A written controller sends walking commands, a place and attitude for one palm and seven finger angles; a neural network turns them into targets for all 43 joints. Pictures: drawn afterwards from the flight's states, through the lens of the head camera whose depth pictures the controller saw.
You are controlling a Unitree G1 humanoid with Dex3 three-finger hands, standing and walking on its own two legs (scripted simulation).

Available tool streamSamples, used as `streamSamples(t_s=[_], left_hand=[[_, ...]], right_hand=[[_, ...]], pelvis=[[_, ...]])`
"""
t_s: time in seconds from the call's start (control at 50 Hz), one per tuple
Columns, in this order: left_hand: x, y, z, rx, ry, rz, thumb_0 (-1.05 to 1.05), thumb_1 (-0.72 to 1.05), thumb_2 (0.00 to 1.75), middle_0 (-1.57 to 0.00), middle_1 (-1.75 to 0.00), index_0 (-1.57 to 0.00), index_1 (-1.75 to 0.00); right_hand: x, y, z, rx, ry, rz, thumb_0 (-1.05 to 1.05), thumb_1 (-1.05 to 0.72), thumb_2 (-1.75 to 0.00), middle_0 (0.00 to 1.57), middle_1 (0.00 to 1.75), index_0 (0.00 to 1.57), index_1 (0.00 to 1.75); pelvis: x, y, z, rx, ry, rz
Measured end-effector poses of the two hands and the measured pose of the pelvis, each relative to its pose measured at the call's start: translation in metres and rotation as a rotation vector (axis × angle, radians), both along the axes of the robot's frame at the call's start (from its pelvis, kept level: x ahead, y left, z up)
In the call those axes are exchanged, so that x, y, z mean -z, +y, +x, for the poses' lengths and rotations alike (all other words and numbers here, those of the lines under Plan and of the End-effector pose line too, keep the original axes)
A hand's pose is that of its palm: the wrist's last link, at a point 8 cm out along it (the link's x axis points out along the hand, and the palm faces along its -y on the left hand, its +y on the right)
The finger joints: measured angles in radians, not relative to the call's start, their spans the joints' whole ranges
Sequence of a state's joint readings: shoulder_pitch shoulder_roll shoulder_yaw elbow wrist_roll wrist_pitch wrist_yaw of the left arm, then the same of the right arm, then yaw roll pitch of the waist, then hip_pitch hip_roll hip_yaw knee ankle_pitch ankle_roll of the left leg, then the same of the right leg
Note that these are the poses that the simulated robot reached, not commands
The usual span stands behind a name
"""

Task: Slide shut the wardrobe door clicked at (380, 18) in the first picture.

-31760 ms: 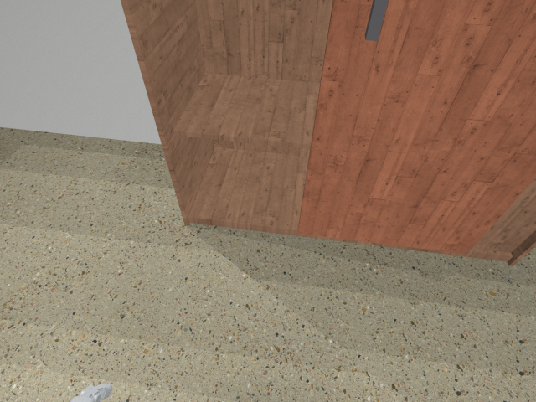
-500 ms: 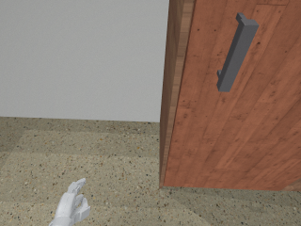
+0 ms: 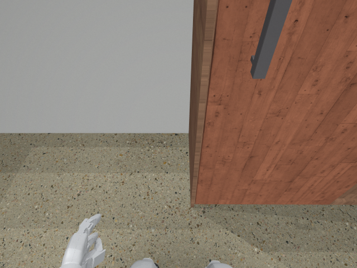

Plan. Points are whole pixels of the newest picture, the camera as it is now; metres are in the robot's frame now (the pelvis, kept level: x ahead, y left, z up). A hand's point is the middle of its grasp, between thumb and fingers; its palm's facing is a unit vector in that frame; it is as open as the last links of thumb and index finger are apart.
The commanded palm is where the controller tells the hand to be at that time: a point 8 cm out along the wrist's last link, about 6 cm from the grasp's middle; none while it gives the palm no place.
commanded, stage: step back with the hand held close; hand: right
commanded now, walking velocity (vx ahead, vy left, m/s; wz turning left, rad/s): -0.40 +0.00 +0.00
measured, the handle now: (265, 34) +0.52 -0.15 +0.27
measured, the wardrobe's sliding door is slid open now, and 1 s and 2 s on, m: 0.00 0.00 0.00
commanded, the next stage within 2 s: stop stepping back and stand still in 0.40 s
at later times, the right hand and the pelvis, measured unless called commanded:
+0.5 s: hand out of the picture +0.09 -0.26 +0.19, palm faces +0.57 +0.69 -0.45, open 7.4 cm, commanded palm +0.02 -0.31 +0.20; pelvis -0.08 +0.01 -0.02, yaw -8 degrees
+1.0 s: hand out of the picture -0.02 -0.31 +0.20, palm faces +0.57 +0.78 -0.26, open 7.4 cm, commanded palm -0.07 -0.32 +0.20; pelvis -0.22 -0.02 +0.01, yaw +1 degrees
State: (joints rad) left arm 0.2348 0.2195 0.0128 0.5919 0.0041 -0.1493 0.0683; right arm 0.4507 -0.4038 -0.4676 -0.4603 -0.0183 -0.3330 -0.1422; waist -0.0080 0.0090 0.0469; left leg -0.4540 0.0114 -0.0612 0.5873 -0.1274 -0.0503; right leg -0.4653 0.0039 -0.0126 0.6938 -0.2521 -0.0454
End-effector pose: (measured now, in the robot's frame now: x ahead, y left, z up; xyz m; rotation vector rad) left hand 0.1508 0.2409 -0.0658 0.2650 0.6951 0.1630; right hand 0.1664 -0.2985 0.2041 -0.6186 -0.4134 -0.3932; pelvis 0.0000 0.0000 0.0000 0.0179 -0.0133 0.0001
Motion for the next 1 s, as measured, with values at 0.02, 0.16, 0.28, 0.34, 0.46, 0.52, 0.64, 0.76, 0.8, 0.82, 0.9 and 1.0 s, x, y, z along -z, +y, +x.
streamSamples(t_s=[0.02, 0.16, 0.28, 0.34, 0.46, 0.52, 0.64, 0.76, 0.8, 0.82, 0.9, 1.0], left_hand=[[0.001, 0.001, -0.002, 0.0, 0.0, 0.001, 0.02, 0.9, 0.89, -0.2, -0.3, -0.2, -0.3], [0.003, 0.006, -0.016, 0.009, 0.012, 0.018, 0.02, 0.9, 0.89, -0.2, -0.3, -0.2, -0.3], [0.006, 0.006, -0.031, 0.012, 0.005, 0.023, 0.02, 0.9, 0.89, -0.2, -0.3, -0.2, -0.3], [0.01, 0.006, -0.038, 0.03, 0.001, 0.02, 0.01, 0.9, 0.89, -0.2, -0.3, -0.2, -0.3], [0.024, 0.005, -0.047, 0.103, 0.022, 0.018, 0.01, 0.9, 0.89, -0.2, -0.3, -0.2, -0.3], [0.027, 0.0, -0.058, 0.117, 0.056, 0.02, 0.01, 0.9, 0.89, -0.2, -0.3, -0.2, -0.3], [0.012, -0.019, -0.098, 0.083, -0.021, 0.006, 0.02, 0.9, 0.89, -0.2, -0.3, -0.2, -0.3], [-0.01, -0.032, -0.148, 0.064, -0.018, -0.068, 0.02, 0.9, 0.89, -0.2, -0.3, -0.2, -0.3], [-0.012, -0.032, -0.159, 0.076, -0.027, -0.069, 0.01, 0.9, 0.89, -0.2, -0.3, -0.2, -0.3], [-0.01, -0.031, -0.163, 0.083, -0.035, -0.064, 0.01, 0.9, 0.89, -0.2, -0.3, -0.2, -0.3], [-0.013, -0.024, -0.187, 0.072, 0.003, -0.015, 0.01, 0.9, 0.89, -0.2, -0.3, -0.2, -0.3], [-0.029, -0.018, -0.217, 0.003, -0.056, 0.054, 0.02, 0.9, 0.89, -0.2, -0.3, -0.2, -0.3]], right_hand=[[0.001, 0.0, -0.002, 0.0, -0.001, -0.005, 0.01, -0.89, -0.9, 0.21, 0.3, 0.22, 0.3], [0.004, 0.007, -0.019, -0.017, -0.015, -0.003, 0.01, -0.89, -0.9, 0.21, 0.3, 0.22, 0.3], [0.002, 0.009, -0.038, -0.027, -0.041, -0.03, 0.01, -0.89, -0.9, 0.21, 0.3, 0.22, 0.3], [0.0, 0.008, -0.055, -0.006, -0.062, -0.061, 0.01, -0.89, -0.9, 0.21, 0.3, 0.22, 0.3], [0.0, 0.004, -0.107, 0.072, -0.092, -0.07, 0.01, -0.89, -0.9, 0.21, 0.3, 0.22, 0.3], [0.002, 0.0, -0.131, 0.077, -0.107, -0.03, 0.01, -0.89, -0.9, 0.21, 0.3, 0.22, 0.3], [0.002, -0.021, -0.149, 0.073, -0.14, 0.045, 0.01, -0.89, -0.9, 0.21, 0.3, 0.22, 0.3], [-0.013, -0.02, -0.186, 0.065, -0.094, 0.117, 0.01, -0.89, -0.9, 0.21, 0.3, 0.21, 0.3], [-0.018, -0.013, -0.205, 0.058, -0.076, 0.076, 0.01, -0.89, -0.9, 0.21, 0.3, 0.21, 0.3], [-0.02, -0.009, -0.214, 0.049, -0.081, 0.048, 0.01, -0.89, -0.9, 0.21, 0.3, 0.21, 0.3], [-0.025, -0.016, -0.238, 0.032, -0.122, 0.093, 0.01, -0.89, -0.9, 0.21, 0.3, 0.22, 0.3], [0.001, -0.044, -0.237, 0.093, -0.072, 0.222, 0.01, -0.89, -0.9, 0.21, 0.3, 0.21, 0.3]], pelvis=[[0.001, 0.001, -0.002, 0.001, 0.0, -0.001], [0.005, 0.004, -0.019, 0.003, 0.003, -0.014], [0.009, 0.006, -0.036, 0.035, -0.005, -0.012], [0.014, 0.011, -0.044, 0.081, -0.014, -0.011], [0.024, 0.015, -0.067, 0.145, -0.023, -0.027], [0.024, 0.008, -0.083, 0.122, -0.039, -0.043], [0.018, -0.004, -0.125, 0.086, -0.07, 0.018], [-0.006, -0.001, -0.155, 0.085, -0.042, 0.058], [-0.006, 0.003, -0.165, 0.073, -0.019, 0.02], [-0.002, 0.003, -0.173, 0.053, -0.008, -0.003], [-0.009, -0.006, -0.196, 0.036, -0.016, 0.011], [-0.011, -0.022, -0.216, -0.015, 0.001, 0.006]])
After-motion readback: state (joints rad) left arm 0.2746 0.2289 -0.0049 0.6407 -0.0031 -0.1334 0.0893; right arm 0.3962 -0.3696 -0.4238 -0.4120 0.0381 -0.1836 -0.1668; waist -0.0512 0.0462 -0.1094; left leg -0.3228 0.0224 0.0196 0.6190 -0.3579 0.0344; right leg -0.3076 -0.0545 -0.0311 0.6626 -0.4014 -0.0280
